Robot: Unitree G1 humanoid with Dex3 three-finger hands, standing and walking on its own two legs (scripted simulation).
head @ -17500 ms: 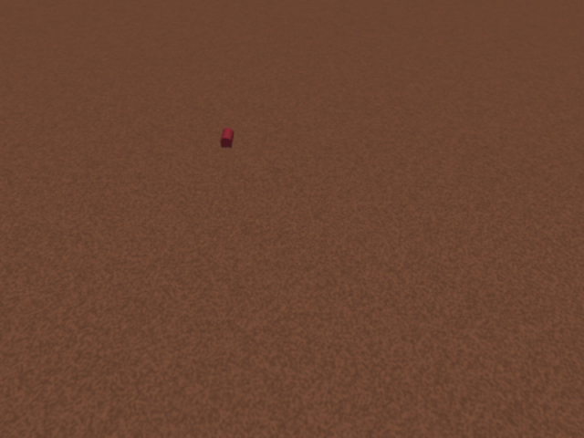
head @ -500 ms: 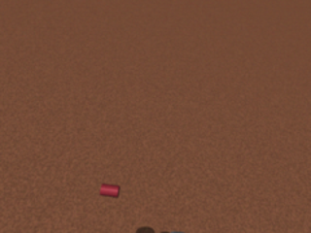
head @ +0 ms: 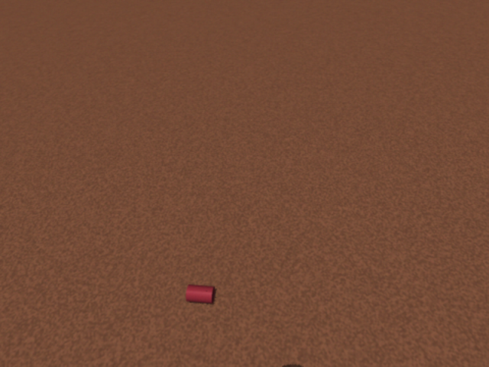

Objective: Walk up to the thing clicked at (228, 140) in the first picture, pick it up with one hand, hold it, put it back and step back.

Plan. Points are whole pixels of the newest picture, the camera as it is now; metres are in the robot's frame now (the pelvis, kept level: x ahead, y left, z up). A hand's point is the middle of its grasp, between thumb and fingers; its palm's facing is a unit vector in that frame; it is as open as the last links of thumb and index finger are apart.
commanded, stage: walk up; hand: left
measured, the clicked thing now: (200, 293) +0.53 +0.24 -0.72
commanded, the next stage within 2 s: stand in 0.70 s
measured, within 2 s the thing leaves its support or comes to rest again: neither
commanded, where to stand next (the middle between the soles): +0.14 +0.01 m, yaw -1 degrees
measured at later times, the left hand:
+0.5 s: hand out of the picture +0.08 +0.33 -0.17, palm faces +0.02 -0.95 -0.32, open 7.4 cm
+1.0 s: hand out of the picture +0.15 +0.29 -0.13, palm faces -0.01 -0.93 -0.36, open 7.4 cm
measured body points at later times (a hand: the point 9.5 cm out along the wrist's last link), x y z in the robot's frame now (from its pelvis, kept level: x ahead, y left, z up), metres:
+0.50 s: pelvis +0.03 +0.04 +0.01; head +0.05 +0.10 +0.45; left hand +0.08 +0.38 -0.14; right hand +0.07 -0.30 -0.06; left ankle +0.06 +0.15 -0.72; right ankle +0.10 -0.15 -0.63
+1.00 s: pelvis +0.02 +0.04 +0.01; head +0.04 +0.04 +0.46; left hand +0.15 +0.34 -0.10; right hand +0.10 -0.26 -0.12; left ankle +0.05 +0.16 -0.72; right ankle +0.04 -0.11 -0.72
